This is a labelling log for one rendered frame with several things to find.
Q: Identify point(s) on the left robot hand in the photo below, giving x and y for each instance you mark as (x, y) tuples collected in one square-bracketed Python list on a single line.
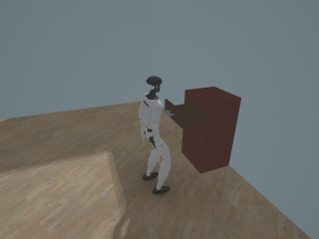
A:
[(142, 134)]

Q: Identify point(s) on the robot right upper arm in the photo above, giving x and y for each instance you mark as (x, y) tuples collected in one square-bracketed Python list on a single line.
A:
[(157, 106)]

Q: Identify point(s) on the right robot hand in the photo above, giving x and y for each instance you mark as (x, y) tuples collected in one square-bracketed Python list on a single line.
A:
[(160, 152)]

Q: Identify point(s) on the robot right forearm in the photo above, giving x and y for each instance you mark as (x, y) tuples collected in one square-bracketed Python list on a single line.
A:
[(156, 136)]

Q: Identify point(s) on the robot left forearm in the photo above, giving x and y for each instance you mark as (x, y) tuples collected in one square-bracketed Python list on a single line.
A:
[(142, 121)]

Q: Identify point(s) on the robot left upper arm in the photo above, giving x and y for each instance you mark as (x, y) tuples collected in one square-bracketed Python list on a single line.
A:
[(141, 109)]

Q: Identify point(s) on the drawer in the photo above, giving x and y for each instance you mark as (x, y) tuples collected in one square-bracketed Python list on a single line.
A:
[(185, 115)]

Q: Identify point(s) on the robot right shin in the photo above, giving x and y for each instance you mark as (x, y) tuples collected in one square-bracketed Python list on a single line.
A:
[(163, 173)]

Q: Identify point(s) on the handle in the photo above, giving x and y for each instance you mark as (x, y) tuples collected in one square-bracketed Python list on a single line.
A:
[(168, 113)]

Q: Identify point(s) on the robot right foot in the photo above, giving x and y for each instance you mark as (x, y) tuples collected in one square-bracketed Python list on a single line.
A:
[(161, 190)]

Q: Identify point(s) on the cabinet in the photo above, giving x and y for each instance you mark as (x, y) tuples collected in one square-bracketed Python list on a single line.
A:
[(208, 146)]

